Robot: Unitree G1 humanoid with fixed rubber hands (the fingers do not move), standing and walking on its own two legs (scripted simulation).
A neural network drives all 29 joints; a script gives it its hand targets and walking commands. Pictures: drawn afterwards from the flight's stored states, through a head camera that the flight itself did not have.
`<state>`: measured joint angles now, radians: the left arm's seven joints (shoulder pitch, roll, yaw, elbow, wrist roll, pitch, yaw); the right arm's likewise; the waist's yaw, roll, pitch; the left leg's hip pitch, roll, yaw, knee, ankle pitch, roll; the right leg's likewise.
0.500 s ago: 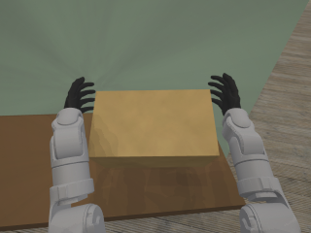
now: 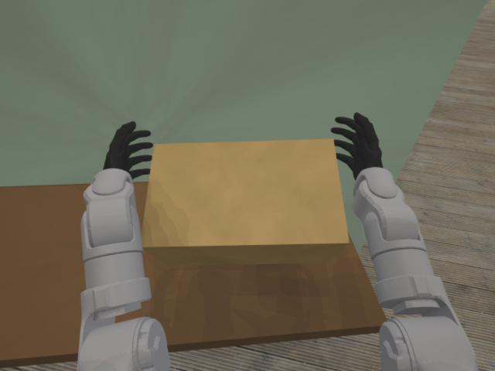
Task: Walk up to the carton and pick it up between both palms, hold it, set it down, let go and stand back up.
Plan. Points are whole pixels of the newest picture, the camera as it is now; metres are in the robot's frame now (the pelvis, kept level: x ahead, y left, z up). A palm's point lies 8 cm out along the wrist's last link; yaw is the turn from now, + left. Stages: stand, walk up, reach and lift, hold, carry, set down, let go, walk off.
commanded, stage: hold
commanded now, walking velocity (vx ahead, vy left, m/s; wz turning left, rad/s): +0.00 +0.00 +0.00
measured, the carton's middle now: (245, 207) +0.36 +0.00 +0.10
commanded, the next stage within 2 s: none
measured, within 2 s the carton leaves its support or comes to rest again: neither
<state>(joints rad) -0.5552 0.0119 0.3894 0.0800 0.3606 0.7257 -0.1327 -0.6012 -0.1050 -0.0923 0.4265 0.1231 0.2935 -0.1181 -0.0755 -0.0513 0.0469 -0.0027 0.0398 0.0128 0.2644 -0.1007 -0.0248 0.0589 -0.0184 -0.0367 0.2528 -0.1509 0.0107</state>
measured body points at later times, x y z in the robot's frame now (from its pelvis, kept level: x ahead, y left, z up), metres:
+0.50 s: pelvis +0.00 +0.01 +0.00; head -0.03 +0.03 +0.45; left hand +0.37 +0.20 +0.18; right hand +0.38 -0.18 +0.19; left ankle +0.04 +0.14 -0.75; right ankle +0.01 -0.13 -0.75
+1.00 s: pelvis +0.00 +0.00 +0.00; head -0.04 +0.02 +0.45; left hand +0.36 +0.20 +0.18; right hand +0.37 -0.18 +0.19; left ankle +0.04 +0.14 -0.75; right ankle +0.01 -0.13 -0.75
